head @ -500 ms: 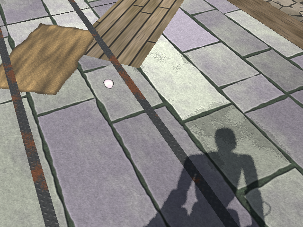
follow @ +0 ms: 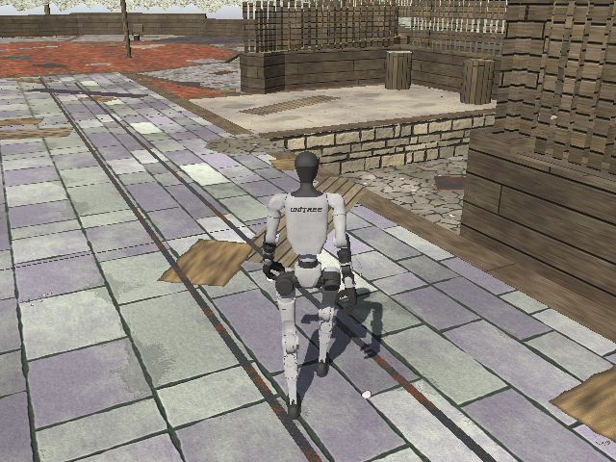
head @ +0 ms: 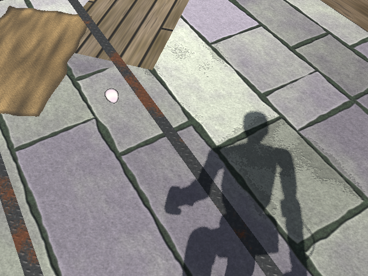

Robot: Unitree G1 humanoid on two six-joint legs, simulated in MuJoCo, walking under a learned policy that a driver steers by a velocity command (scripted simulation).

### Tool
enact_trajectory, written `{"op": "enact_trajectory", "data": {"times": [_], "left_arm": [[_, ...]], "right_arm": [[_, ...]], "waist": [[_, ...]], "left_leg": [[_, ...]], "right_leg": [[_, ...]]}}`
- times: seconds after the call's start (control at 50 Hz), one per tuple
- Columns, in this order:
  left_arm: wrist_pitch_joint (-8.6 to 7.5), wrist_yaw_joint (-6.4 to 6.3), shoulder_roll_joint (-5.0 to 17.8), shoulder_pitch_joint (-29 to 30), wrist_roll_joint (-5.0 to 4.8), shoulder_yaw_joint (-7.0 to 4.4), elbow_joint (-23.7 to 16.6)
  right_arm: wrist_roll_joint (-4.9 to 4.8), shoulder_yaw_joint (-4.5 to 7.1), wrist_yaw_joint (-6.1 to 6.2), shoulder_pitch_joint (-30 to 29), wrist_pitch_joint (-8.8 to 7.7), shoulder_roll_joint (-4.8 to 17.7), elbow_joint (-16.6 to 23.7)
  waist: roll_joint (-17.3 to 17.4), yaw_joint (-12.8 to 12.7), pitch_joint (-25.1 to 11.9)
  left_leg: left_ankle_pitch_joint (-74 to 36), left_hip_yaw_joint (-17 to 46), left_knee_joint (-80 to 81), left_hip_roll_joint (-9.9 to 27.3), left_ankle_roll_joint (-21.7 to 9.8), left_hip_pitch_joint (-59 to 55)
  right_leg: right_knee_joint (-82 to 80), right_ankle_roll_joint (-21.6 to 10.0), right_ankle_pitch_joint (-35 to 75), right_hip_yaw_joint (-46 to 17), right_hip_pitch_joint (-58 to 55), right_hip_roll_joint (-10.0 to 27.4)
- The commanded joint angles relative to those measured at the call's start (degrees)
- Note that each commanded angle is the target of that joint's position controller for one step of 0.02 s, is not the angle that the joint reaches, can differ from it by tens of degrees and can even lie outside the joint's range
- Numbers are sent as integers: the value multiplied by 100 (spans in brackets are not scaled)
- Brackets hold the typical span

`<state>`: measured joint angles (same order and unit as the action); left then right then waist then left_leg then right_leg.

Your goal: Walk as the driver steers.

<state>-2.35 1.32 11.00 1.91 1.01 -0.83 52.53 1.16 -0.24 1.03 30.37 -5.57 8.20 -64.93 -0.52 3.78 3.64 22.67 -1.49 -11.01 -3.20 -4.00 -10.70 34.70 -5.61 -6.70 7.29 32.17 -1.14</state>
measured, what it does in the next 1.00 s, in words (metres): walks ahead: right foot, then left foot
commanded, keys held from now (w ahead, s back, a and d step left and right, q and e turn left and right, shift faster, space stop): w+q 0.36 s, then no key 0.64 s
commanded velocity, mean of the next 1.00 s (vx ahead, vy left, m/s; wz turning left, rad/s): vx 0.28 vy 0.00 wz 0.21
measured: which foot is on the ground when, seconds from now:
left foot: down 0.00-0.06, up 0.08-0.52, down 0.54-1.00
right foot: up 0.00-0.02, down 0.04-0.56, up 0.58-0.94, down 0.96-1.00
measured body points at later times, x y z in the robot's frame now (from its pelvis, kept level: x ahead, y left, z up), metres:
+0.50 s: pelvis +0.28 +0.01 +0.01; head +0.32 +0.01 +0.45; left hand +0.17 +0.21 -0.14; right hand +0.48 -0.18 -0.13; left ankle +0.42 +0.12 -0.70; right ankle +0.16 -0.07 -0.72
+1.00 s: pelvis +0.40 +0.03 +0.01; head +0.40 +0.02 +0.46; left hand +0.35 +0.24 -0.14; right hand +0.48 -0.19 -0.14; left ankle +0.42 +0.10 -0.73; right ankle +0.43 -0.10 -0.73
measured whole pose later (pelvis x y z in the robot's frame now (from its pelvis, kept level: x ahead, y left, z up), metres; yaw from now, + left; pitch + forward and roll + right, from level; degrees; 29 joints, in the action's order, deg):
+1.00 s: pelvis +0.40 +0.03 +0.01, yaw +13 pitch -1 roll +1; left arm 0.0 -2.6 7.6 -16.6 1.4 -0.4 62.2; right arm 0.6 0.9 1.2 14.3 -0.9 9.6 -60.3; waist -0.1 0.5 0.8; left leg 9.5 -5.7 -23.8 -3.7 -4.9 13.5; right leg 27.8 0.6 -14.4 0.5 12.2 2.3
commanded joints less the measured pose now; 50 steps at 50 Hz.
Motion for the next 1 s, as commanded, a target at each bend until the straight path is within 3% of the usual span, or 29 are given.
{"op": "enact_trajectory", "data": {"times": [0.02,0.04,0.06,0.08,0.1,0.12,0.16,0.2,0.26,0.36,0.42,0.46,0.5,0.52,0.54,0.56,0.58,0.6,0.62,0.64,0.68,0.72,0.76,0.82,0.88,0.92,0.96,0.98,1.0], "left_arm": [[-128,-139,741,-1665,-18,-264,231],[-175,-203,990,-2518,77,-375,441],[-192,-229,1536,-3088,236,-503,477],[-122,-146,1461,-2766,98,-520,437],[-125,-122,1105,-2030,-37,-441,310],[-188,-98,712,-1551,-61,-342,212],[-320,-136,312,-1506,-12,-220,338],[-425,-178,297,-1778,-22,-199,462],[-496,-201,496,-2082,-17,-231,523],[-494,-240,466,-2475,-21,-175,573],[-446,-308,496,-2893,-32,-129,736],[-394,-355,584,-3045,-8,-127,827],[-348,-423,695,-2882,-4,-152,815],[-319,-424,717,-2775,-10,-156,792],[-292,-400,729,-2628,-80,-159,761],[-283,-379,519,-2685,-154,-107,568],[-207,-327,-25,-3817,-433,-4,671],[-106,-335,432,-3494,-270,-123,768],[-89,-319,347,-2876,-152,-125,575],[-81,-315,281,-2609,-16,-129,551],[86,-293,152,-2706,144,-139,623],[215,-293,-62,-2970,92,-104,764],[298,-329,-69,-2891,59,-97,790],[385,-399,72,-2467,46,-105,752],[385,-408,66,-2237,18,-79,774],[326,-412,-29,-2368,35,-34,888],[199,-427,167,-2487,122,-23,916],[163,-420,364,-2253,19,-53,940],[119,-385,149,-2173,-21,-6,950]], "right_arm": [[-30,183,41,-104,-29,1041,170],[-66,163,4,-191,-23,987,251],[-141,53,-54,174,-5,396,428],[-186,172,-55,458,64,611,338],[-76,249,-36,-122,105,875,487],[-36,260,-76,-524,92,824,603],[57,285,-126,-596,195,605,606],[88,290,-191,-536,337,419,651],[70,326,-252,-1129,460,442,935],[5,274,-344,-2324,424,401,1418],[43,180,-318,-2792,373,255,1561],[79,186,-267,-2601,338,326,1496],[120,251,-208,-1879,274,514,1250],[156,319,-181,-1342,205,675,1065],[238,379,-157,-851,111,815,896],[311,490,-112,-365,55,1308,815],[100,536,-94,-387,106,1528,768],[-130,501,-95,-607,197,1312,905],[-143,434,-60,-1236,240,1098,984],[-122,329,-26,-1596,265,773,1003],[-94,227,43,-1774,251,541,952],[0,213,20,-1731,182,617,903],[37,202,-16,-1744,144,708,867],[53,194,-18,-1591,221,753,772],[31,206,11,-1553,347,772,714],[-32,201,36,-1646,418,745,703],[-43,188,43,-1430,436,609,638],[-117,180,18,-1158,452,441,605],[-91,178,23,-1174,461,478,504]], "waist": [[670,-1085,-599],[484,-1436,-1041],[-562,-1224,-1793],[-690,-1008,-2011],[-153,-739,-993],[-7,-633,-366],[48,-301,92],[-51,-159,64],[-145,-152,168],[-217,-363,317],[-219,-543,358],[-384,-488,150],[-643,-172,-212],[-652,65,-471],[-473,383,-669],[153,463,-1332],[1178,-113,-2566],[120,13,-2571],[313,-70,-1515],[94,-253,-732],[128,-543,-393],[163,-684,-595],[360,-717,-659],[663,-528,-604],[658,-431,-380],[441,-535,-204],[62,-442,-40],[-561,-131,157],[-563,-194,139]], "left_leg": [[-6842,263,-2223,1389,-313,796],[-5459,229,-3523,1201,-290,1690],[-1570,-45,-5585,519,-181,3180],[598,356,-6921,-101,-193,4252],[-15,545,-6876,403,-267,4598],[-451,503,-6564,590,-276,4493],[-693,524,-6083,844,-223,3992],[-784,461,-5881,878,-144,3845],[-1295,306,-5547,968,-76,4491],[-2307,-159,-3935,827,14,4767],[-2436,-661,-2770,475,-4,4302],[-2191,-786,-2495,193,-116,3920],[-1810,-718,-2344,-62,-328,3243],[-1935,-552,-1965,-97,-458,2711],[-2941,-398,-1136,67,-575,1945],[-5863,622,-1680,1297,-886,530],[-8759,2520,-2056,2983,-2078,-1108],[-7707,2151,-1654,2717,-2096,-326],[-6290,1750,-1150,2436,-1919,588],[-5466,1401,-753,2142,-1569,1474],[-5077,788,-468,1707,-1160,2451],[-5230,502,-488,1523,-1050,2692],[-4660,400,-442,1424,-938,2702],[-2746,554,-256,1346,-801,2704],[-916,855,-74,1382,-742,2879],[-269,931,-166,1325,-547,3101],[-168,886,-417,1086,-152,3230],[-613,519,-440,669,-32,2911],[-1069,419,-615,627,11,2250]], "right_leg": [[-520,-369,62,-16,-2315,-358],[-756,-535,-234,-630,-3617,231],[-941,-966,-1052,-2890,-4982,1983],[-1875,-1516,-1732,-4869,-5006,2615],[-2181,-1248,-2376,-4020,-4057,2374],[-2481,-1065,-2058,-3281,-3133,2143],[-2673,-676,-793,-2102,-2148,1696],[-2721,-542,-90,-1465,-1979,1547],[-2812,-388,529,-775,-2181,1420],[-2685,-73,1849,111,-2508,1128],[-2304,-49,3510,370,-2841,1148],[-1786,-37,4663,425,-3254,1232],[-918,-35,5496,392,-3471,1302],[-195,-52,5156,332,-3481,1303],[811,31,4160,439,-3161,1152],[2496,164,1237,521,-2077,776],[4314,347,-3211,-95,-760,-70],[4236,390,-2724,-890,-826,121],[4067,417,-2456,-861,-503,226],[3559,445,-2169,-846,-555,386],[2817,507,-1769,-831,-1262,464],[2366,550,-1613,-739,-1725,340],[1697,570,-1520,-707,-1792,337],[872,577,-1387,-649,-1825,345],[250,561,-1257,-616,-1963,338],[-684,497,-731,-554,-2401,329],[-1447,401,-237,-1182,-2668,870],[-1506,269,-427,-1435,-2036,967],[-1704,287,-717,-1439,-1578,947]]}}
